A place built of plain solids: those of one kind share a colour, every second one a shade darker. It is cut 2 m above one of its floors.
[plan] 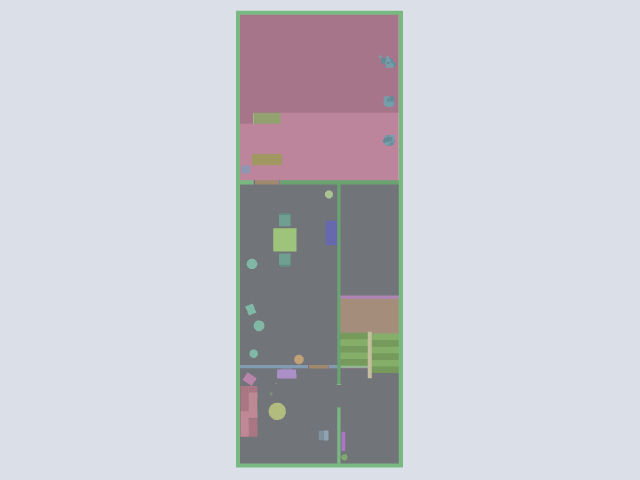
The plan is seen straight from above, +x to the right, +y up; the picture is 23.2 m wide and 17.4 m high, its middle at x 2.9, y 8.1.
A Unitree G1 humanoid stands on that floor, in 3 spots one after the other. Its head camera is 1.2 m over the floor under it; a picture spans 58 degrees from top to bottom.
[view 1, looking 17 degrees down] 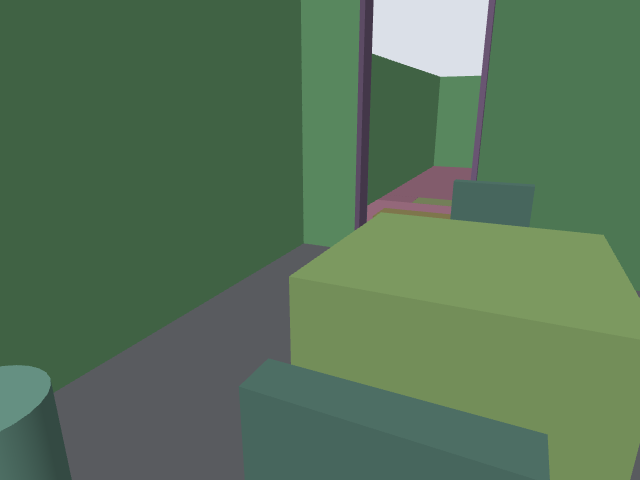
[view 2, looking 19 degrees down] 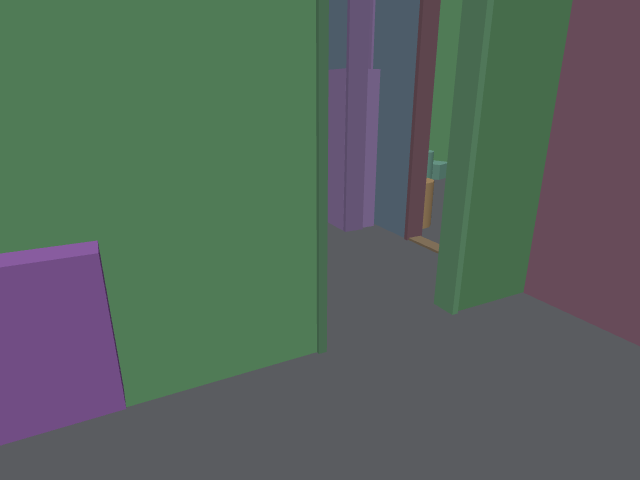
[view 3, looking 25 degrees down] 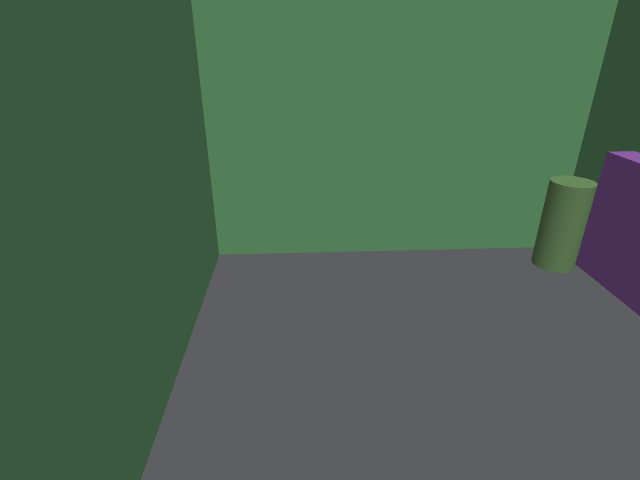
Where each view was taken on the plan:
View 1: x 1.75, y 6.72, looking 115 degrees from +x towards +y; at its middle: wall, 3.92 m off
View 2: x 5.27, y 1.19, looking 153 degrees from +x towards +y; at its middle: doorframe_front_room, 1.90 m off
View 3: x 5.27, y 2.39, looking -93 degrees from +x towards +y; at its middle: wall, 2.64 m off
